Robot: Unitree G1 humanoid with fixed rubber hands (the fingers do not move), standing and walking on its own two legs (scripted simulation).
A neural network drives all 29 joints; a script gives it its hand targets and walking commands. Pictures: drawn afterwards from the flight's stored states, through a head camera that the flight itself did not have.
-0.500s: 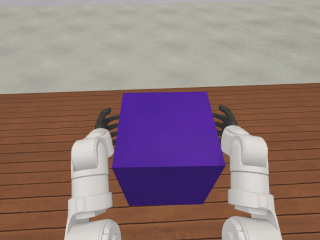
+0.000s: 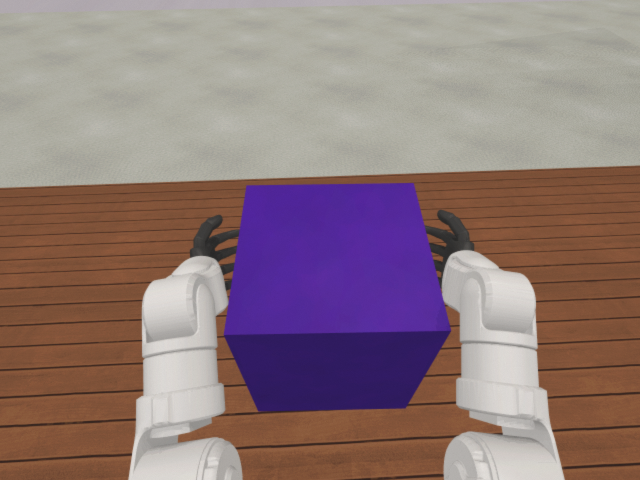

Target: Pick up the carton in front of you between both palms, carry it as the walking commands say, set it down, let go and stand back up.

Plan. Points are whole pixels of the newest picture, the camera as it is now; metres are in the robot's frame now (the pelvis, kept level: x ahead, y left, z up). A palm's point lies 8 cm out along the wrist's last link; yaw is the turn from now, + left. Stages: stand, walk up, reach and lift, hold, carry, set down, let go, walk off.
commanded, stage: carry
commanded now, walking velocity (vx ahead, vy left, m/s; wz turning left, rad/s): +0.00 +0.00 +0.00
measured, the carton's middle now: (331, 304) +0.33 +0.00 +0.05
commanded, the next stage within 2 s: none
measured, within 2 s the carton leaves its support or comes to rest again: neither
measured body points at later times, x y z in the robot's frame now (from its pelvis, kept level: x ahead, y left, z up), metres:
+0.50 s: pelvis +0.08 -0.02 +0.01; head +0.07 -0.03 +0.46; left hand +0.43 +0.10 +0.11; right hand +0.41 -0.20 +0.11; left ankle -0.02 +0.05 -0.72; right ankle +0.14 -0.15 -0.70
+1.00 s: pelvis +0.32 -0.11 -0.03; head +0.36 -0.12 +0.41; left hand +0.66 +0.05 +0.05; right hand +0.66 -0.26 +0.05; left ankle +0.42 +0.02 -0.72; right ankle +0.23 -0.14 -0.76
